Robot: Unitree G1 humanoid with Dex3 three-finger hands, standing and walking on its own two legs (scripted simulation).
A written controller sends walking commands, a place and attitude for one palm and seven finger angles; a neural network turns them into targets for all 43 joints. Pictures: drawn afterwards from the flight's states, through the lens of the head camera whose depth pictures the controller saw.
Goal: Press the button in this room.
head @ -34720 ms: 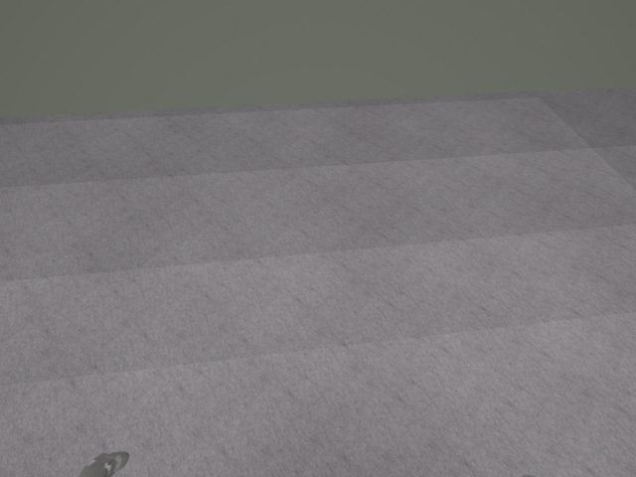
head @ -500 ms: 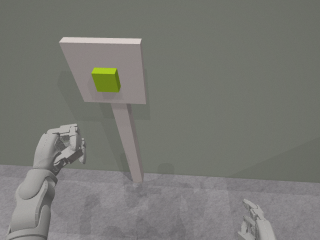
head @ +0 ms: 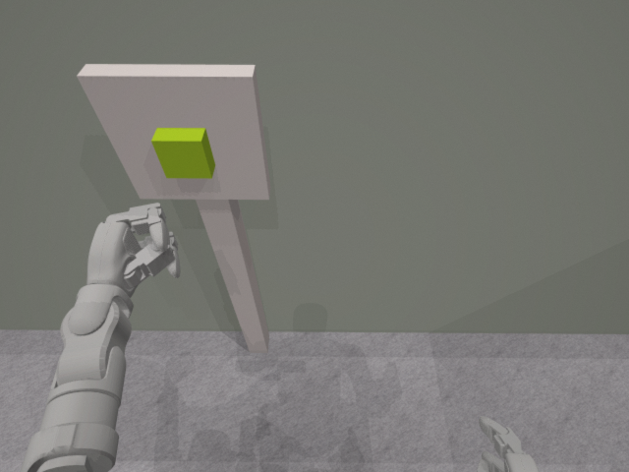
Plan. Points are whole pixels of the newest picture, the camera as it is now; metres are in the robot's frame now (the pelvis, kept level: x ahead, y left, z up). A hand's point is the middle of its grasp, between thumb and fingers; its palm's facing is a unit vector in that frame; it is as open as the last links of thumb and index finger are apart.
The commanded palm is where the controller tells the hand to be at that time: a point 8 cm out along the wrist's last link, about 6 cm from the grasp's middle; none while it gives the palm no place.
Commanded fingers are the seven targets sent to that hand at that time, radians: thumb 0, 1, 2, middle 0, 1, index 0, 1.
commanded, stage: aim a knuckle at the button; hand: left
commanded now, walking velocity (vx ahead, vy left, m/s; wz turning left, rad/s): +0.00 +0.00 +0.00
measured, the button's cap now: (186, 152) +0.52 +0.21 +0.12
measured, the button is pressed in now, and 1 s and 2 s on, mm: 0 0 10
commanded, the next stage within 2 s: press the button with the knuckle in 1.20 s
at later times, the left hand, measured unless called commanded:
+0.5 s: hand (196, 209) +0.44 +0.19 +0.08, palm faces +0.03 -1.00 +0.00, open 3.1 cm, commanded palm +0.40 +0.23 +0.08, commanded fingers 0.00 0.90 0.90 -1.30 -1.50 -1.30 -1.50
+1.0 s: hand (199, 218) +0.42 +0.18 +0.08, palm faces +0.03 -1.00 +0.00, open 3.1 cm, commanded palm +0.39 +0.23 +0.08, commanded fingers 0.00 0.90 0.90 -1.30 -1.50 -1.30 -1.50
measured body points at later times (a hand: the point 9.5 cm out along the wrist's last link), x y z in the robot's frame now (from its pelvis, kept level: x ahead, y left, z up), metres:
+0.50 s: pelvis +0.00 +0.01 -0.01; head +0.06 +0.01 +0.44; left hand +0.43 +0.24 +0.08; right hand +0.06 -0.25 -0.13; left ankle -0.03 +0.12 -0.72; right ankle +0.01 -0.11 -0.72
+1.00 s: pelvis -0.01 +0.01 -0.01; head +0.04 +0.01 +0.44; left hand +0.41 +0.23 +0.09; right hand +0.08 -0.25 -0.12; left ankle -0.03 +0.12 -0.72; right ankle +0.01 -0.11 -0.72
